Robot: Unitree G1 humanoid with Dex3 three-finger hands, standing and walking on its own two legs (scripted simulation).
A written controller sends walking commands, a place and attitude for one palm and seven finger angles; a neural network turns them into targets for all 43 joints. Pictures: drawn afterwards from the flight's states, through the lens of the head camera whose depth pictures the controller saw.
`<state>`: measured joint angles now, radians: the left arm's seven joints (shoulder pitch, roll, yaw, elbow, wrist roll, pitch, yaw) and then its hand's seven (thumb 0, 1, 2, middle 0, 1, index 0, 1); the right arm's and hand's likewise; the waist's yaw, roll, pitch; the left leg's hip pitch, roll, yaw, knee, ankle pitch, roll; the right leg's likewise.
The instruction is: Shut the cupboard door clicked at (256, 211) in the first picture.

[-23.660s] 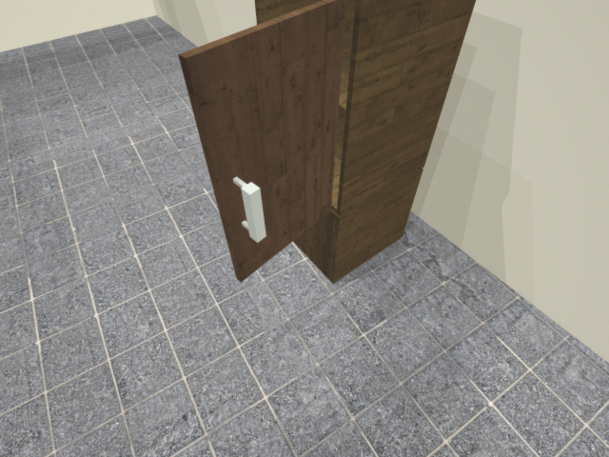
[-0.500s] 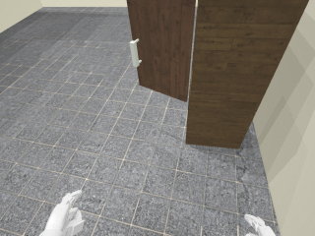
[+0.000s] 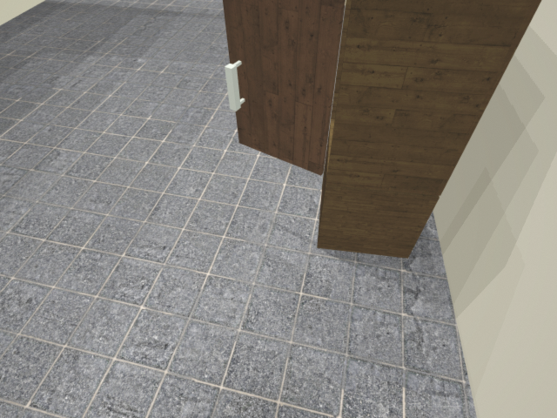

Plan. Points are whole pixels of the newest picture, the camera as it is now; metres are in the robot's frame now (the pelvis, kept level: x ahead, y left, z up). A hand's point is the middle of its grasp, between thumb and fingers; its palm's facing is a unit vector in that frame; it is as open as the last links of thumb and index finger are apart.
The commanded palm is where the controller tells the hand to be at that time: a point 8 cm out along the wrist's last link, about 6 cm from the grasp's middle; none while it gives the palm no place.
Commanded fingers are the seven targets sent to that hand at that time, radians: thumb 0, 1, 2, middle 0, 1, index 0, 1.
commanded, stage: let the arm hang, fingers relaxed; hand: left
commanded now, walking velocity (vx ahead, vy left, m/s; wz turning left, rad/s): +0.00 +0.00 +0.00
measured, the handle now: (236, 85) +1.08 +0.19 -0.09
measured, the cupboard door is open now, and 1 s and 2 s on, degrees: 67 67 67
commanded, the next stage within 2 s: look to check the result in 0.42 s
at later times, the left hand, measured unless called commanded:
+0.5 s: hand out of the picture +0.00 +0.17 -0.17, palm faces +0.01 -0.98 -0.20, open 7.3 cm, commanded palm none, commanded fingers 0.00 0.90 0.90 -0.20 -0.30 -0.20 -0.30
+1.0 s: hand out of the picture +0.07 +0.19 -0.16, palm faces -0.01 -0.97 -0.26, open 7.3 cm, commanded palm none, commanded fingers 0.00 0.90 0.90 -0.20 -0.30 -0.20 -0.30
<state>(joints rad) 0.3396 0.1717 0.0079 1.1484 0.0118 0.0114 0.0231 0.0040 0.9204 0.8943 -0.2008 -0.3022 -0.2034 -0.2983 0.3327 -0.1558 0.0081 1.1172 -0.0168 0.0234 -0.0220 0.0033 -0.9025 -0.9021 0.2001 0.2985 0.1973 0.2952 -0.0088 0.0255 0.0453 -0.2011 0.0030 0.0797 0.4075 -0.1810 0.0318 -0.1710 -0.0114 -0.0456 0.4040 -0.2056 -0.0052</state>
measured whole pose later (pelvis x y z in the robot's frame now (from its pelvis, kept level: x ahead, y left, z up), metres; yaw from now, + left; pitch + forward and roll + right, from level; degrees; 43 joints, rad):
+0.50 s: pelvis +0.01 +0.00 +0.00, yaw -1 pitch -2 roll +0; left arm 0.29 0.16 0.01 1.13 0.02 -0.01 0.02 0.01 0.91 0.89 -0.20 -0.30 -0.20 -0.30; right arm 0.29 -0.17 0.00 1.11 -0.02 0.01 -0.02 0.00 -0.90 -0.90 0.20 0.30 0.20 0.30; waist -0.01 0.01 0.03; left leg -0.18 0.01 0.09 0.39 -0.19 0.02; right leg -0.16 -0.01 -0.04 0.40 -0.21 -0.01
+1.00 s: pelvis +0.03 -0.01 +0.00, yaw +0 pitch -1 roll +0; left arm 0.19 0.23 0.01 1.13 0.01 -0.02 0.01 0.00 0.91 0.89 -0.20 -0.30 -0.21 -0.30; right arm 0.18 -0.25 0.00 1.11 -0.02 0.00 -0.02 0.00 -0.90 -0.90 0.20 0.30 0.20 0.30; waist -0.01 0.01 0.04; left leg -0.14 0.01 0.07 0.35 -0.19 0.01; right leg -0.11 0.00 -0.05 0.35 -0.22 -0.02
